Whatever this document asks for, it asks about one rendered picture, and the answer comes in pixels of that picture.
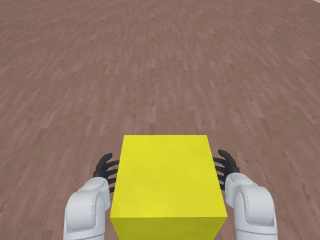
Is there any robot right hand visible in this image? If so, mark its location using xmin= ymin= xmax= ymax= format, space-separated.
xmin=212 ymin=149 xmax=240 ymax=191

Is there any right robot forearm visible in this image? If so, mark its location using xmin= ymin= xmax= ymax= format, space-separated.
xmin=225 ymin=172 xmax=278 ymax=240

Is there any carton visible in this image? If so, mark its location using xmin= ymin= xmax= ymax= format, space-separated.
xmin=109 ymin=135 xmax=228 ymax=240

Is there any robot left hand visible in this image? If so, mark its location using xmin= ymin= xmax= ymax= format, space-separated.
xmin=93 ymin=153 xmax=120 ymax=193

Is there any left robot forearm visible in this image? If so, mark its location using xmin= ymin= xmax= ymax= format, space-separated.
xmin=63 ymin=177 xmax=111 ymax=240

